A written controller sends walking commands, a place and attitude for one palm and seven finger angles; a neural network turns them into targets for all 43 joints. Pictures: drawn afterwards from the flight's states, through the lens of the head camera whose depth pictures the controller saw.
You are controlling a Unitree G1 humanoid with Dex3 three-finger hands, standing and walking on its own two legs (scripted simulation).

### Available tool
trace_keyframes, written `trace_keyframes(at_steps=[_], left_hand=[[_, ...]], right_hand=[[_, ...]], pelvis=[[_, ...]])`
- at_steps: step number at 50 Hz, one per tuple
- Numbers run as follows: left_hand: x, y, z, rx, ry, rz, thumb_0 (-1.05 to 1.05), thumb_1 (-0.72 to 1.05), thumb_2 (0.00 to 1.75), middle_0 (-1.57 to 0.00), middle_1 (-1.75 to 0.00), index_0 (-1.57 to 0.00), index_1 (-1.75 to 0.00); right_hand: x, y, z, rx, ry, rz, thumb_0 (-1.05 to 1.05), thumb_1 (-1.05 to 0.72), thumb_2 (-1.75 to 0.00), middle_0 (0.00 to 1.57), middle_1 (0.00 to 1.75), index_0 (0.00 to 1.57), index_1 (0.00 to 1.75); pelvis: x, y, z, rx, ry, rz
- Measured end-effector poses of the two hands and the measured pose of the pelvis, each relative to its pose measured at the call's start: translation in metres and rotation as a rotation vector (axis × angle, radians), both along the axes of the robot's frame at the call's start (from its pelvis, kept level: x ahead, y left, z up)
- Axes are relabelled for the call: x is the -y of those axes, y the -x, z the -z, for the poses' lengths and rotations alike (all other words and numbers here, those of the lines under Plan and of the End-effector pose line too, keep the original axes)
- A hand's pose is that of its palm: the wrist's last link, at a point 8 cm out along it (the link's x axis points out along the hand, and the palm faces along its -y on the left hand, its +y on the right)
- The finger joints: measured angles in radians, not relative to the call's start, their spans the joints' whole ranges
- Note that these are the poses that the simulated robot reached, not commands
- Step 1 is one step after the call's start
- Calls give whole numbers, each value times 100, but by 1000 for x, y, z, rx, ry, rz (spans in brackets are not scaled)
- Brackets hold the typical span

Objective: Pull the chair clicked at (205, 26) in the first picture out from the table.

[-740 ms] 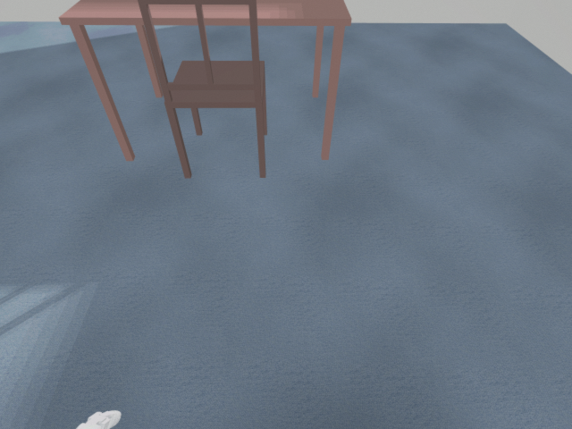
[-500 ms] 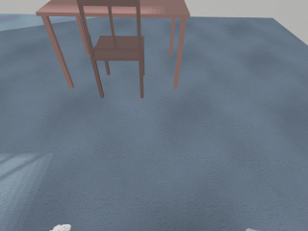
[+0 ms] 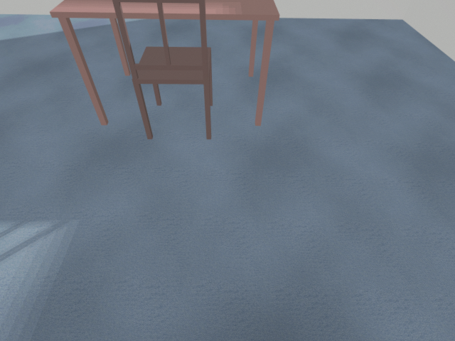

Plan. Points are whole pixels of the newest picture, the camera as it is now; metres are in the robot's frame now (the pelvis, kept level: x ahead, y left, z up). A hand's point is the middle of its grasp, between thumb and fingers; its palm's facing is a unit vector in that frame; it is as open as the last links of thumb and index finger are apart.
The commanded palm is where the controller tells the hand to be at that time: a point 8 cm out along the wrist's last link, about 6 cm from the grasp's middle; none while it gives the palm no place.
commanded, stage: stand and wait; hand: left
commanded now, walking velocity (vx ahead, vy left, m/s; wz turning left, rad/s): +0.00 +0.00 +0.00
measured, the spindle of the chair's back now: (164, 35) +1.48 +0.41 -0.09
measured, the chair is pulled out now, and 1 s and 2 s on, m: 0.00 0.00 0.00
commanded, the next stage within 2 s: look at it before walking up in 0.12 s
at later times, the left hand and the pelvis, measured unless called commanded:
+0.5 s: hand out of the picture +0.07 +0.24 -0.16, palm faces -0.04 -0.94 -0.33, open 7.4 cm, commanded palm none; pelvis +0.00 +0.00 +0.00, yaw +0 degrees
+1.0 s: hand out of the picture +0.07 +0.23 -0.17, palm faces +0.02 -0.96 -0.26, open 7.4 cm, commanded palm none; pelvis +0.03 +0.01 -0.01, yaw +2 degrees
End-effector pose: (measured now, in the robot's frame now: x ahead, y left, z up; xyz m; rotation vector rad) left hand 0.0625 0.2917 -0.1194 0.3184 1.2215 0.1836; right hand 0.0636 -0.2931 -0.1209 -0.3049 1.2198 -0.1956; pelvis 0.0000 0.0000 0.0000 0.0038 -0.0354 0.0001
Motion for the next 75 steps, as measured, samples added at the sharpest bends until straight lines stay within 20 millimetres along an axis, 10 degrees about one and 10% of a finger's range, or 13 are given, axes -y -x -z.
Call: trace_keyframes(at_steps=[43, 60, 65, 75], left_hand=[[4, -15, 1, -1, 5, 8, 1, 91, 90, -20, -30, -20, -30], [11, 50, 54, -255, 199, -193, 1, 91, 90, -20, -30, -20, -30], [-2, 2, 40, -223, 211, -189, 1, 91, 90, -20, -30, -20, -30], [-14, -165, 33, -4, 216, -159, 1, 91, 90, -20, -30, -20, -30]], right_hand=[[-3, -17, -2, 5, -3, -1, 1, -91, -90, 20, 30, 20, 30], [-103, -33, 20, -105, -77, 0, 1, -91, -90, 20, 30, 20, 30], [-137, -21, 10, -193, -107, 47, 1, -91, -90, 20, 30, 20, 30], [-173, -36, 5, -376, -157, 113, 1, -91, -90, 20, 30, 20, 30]], pelvis=[[0, -11, -2, -14, 1, 5], [-55, -88, 17, -15, 21, -80], [-70, -119, 3, -22, 29, -109], [-79, -198, 2, -29, 25, -141]])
